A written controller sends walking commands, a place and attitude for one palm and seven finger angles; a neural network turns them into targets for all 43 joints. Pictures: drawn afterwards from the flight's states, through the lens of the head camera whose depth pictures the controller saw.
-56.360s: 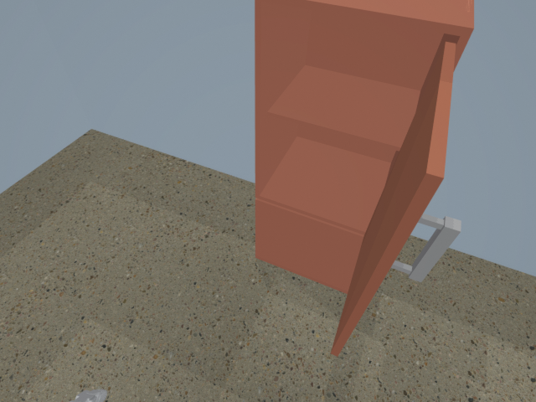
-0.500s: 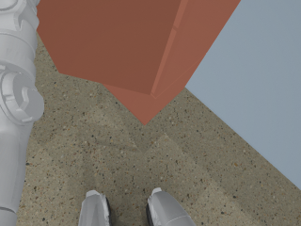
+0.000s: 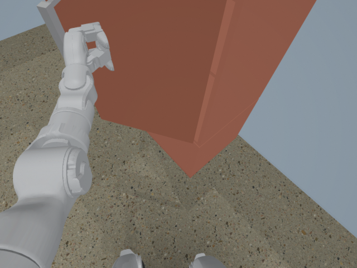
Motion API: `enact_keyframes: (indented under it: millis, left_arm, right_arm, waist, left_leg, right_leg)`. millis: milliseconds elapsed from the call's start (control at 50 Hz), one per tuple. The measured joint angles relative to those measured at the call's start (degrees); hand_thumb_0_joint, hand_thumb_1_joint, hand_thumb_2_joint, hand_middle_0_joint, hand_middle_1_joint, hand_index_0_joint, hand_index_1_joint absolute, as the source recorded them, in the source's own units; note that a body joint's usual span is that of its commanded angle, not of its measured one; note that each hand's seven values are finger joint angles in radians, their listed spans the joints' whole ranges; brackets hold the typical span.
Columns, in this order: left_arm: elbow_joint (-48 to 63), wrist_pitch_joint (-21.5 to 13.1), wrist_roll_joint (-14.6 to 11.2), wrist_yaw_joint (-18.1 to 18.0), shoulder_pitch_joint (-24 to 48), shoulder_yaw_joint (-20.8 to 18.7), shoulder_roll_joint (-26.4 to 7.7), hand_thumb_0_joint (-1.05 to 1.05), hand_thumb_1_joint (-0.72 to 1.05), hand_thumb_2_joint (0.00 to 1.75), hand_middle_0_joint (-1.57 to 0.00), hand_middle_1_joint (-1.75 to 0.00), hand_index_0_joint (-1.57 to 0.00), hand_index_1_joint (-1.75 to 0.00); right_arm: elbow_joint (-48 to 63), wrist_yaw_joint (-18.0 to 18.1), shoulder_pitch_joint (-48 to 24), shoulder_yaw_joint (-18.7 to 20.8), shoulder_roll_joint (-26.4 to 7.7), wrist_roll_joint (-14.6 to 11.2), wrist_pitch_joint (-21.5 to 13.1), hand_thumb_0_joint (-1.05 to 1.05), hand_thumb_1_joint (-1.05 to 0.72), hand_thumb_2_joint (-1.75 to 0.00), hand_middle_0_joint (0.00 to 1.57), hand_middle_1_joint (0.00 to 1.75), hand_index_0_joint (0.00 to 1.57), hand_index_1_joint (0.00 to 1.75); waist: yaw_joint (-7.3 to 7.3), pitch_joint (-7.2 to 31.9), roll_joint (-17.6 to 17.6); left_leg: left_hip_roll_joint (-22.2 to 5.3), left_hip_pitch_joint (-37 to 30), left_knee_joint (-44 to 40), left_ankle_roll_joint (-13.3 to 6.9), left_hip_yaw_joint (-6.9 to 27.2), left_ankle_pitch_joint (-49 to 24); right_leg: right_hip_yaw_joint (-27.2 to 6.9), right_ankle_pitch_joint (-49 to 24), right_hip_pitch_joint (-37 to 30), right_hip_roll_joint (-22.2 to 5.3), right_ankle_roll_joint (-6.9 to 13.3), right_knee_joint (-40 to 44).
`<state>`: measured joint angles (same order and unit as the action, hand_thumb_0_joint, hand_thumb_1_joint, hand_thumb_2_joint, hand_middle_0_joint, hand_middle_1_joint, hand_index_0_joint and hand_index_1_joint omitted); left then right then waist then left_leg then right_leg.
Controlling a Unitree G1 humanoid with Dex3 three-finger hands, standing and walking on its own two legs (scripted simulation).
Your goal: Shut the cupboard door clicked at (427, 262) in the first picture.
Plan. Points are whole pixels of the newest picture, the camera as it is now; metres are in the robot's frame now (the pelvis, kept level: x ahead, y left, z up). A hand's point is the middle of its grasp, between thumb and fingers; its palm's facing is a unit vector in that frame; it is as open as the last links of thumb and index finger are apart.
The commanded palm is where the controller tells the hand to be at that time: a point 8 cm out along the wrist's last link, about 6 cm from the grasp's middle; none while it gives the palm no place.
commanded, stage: pull the fist back off the door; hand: left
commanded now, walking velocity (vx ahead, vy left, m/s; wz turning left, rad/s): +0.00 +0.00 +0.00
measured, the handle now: (63, 30) +0.64 +0.17 +0.13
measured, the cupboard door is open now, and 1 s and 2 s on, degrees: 33 33 33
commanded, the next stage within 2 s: draw the hand back to the body in 0.26 s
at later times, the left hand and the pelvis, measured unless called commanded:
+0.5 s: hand (103, 70) +0.49 +0.08 +0.15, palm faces +0.05 -1.00 +0.02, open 3.1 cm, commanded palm +0.44 +0.14 +0.14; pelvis -0.01 -0.01 +0.01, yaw +1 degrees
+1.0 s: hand (40, 141) +0.33 +0.16 +0.17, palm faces +0.06 -0.99 -0.15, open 3.1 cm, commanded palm +0.29 +0.22 +0.19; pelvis -0.01 +0.00 +0.04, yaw +0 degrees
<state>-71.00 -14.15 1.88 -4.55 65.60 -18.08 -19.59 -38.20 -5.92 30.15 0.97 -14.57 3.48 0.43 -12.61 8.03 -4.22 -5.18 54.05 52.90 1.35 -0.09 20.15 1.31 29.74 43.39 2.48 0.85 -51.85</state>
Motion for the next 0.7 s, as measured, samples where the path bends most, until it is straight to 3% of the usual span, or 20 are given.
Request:
enact_keyframes:
  millis: [80,140,200,260,380,460,560,700]
  left_arm:
    - [2.8,0.4,-2.6,0.9,-5.6,0.9,3.0,0.02,0.9,0.9,-1.3,-1.5,-1.3,-1.5]
    - [7.6,-1.6,-4.3,0.7,-10.2,1.8,5.4,0.02,0.9,0.9,-1.3,-1.5,-1.3,-1.5]
    - [11.8,-4.5,-4.5,0.5,-13.5,3.8,7.0,0.02,0.9,0.9,-1.3,-1.5,-1.3,-1.5]
    - [11.6,-5.2,-3.8,0.7,-13.5,6.0,7.6,0.02,0.9,0.9,-1.3,-1.5,-1.3,-1.5]
    - [4.7,-1.0,-5.1,1.1,-8.9,6.0,7.1,0.02,0.9,0.9,-1.3,-1.5,-1.3,-1.5]
    - [4.4,-1.8,-5.6,1.6,-8.5,2.7,6.1,0.02,0.9,0.9,-1.3,-1.5,-1.3,-1.5]
    - [11.9,-4.9,-5.3,4.1,-17.1,1.6,4.9,0.02,0.9,0.9,-1.3,-1.5,-1.3,-1.5]
    - [24.9,0.7,-11.0,8.6,-32.1,3.8,6.0,0.02,0.9,0.9,-1.3,-1.5,-1.3,-1.5]
  right_arm:
    - [0.4,0.7,-1.5,0.7,-0.6,-0.9,0.5,0.0,-0.91,-0.9,0.2,0.3,0.2,0.3]
    - [0.5,1.2,-3.3,1.3,-0.9,-1.4,-0.2,0.0,-0.91,-0.9,0.2,0.3,0.2,0.3]
    - [0.3,1.6,-5.1,1.9,-1.1,-1.8,-1.1,0.0,-0.91,-0.9,0.2,0.3,0.2,0.3]
    - [-0.4,1.9,-7.3,1.9,-1.0,-2.3,-1.2,0.0,-0.91,-0.9,0.2,0.3,0.2,0.3]
    - [-0.7,2.8,-10.4,0.8,-0.4,-3.0,-0.7,0.0,-0.91,-0.9,0.2,0.3,0.2,0.3]
    - [0.0,3.0,-10.3,0.1,0.0,-2.9,-1.0,0.0,-0.91,-0.9,0.2,0.3,0.2,0.3]
    - [1.1,3.2,-7.1,0.4,-0.1,-3.3,-0.1,0.0,-0.91,-0.9,0.2,0.3,0.2,0.3]
    - [0.3,4.9,-4.9,0.2,-0.3,-5.9,1.7,0.01,-0.91,-0.9,0.2,0.3,0.2,0.3]
  waist:
    - [1.65,-0.6,0.7]
    - [2.84,-1.2,1.1]
    - [3.94,-1.3,1.2]
    - [4.77,-1.2,1.3]
    - [4.6,-1.3,1.4]
    - [4.05,-1.4,1.7]
    - [5.07,-0.6,1.0]
    - [8.0,-1.0,0.6]
  left_leg:
    - [0.2,-3.4,-1.8,0.2,0.0,-0.4]
    - [0.2,-5.3,-2.7,0.4,0.0,-0.7]
    - [0.4,-6.5,-2.8,0.6,0.1,-0.7]
    - [0.6,-7.3,-2.8,0.7,0.3,-0.7]
    - [1.0,-8.2,-3.8,0.6,0.5,-1.8]
    - [0.8,-8.2,-4.5,0.7,0.0,-2.6]
    - [0.4,-10.6,-5.8,0.8,-1.5,-2.6]
    - [0.5,-18.7,-9.7,0.1,-2.0,-3.1]
  right_leg:
    - [0.1,-0.3,-3.3,-0.1,0.2,1.6]
    - [0.1,-0.5,-5.1,-0.2,0.4,2.4]
    - [0.2,-0.3,-6.2,-0.3,0.5,2.2]
    - [0.4,0.0,-7.0,-0.5,0.6,1.8]
    - [0.7,-0.5,-7.6,-0.8,0.7,1.8]
    - [0.2,-1.0,-7.0,-0.7,0.8,1.8]
    - [-1.4,-1.3,-8.4,-0.5,0.8,2.5]
    - [-1.8,-2.6,-16.8,-0.6,0.4,7.4]
